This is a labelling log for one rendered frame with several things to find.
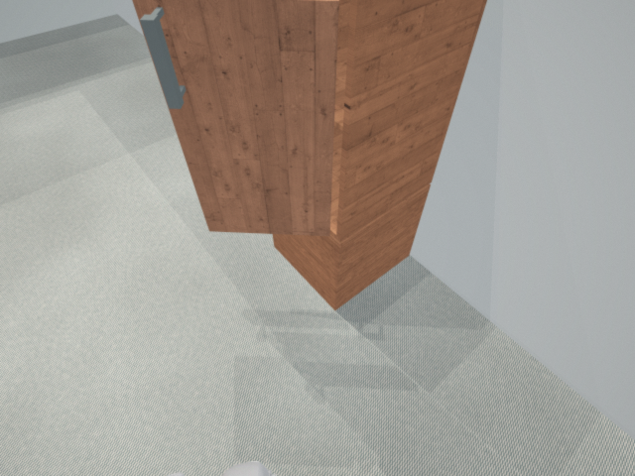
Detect handle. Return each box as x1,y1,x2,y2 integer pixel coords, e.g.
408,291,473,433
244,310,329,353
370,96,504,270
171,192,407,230
140,7,186,109

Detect cupboard door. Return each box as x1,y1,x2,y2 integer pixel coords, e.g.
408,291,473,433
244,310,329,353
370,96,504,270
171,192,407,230
132,0,339,236

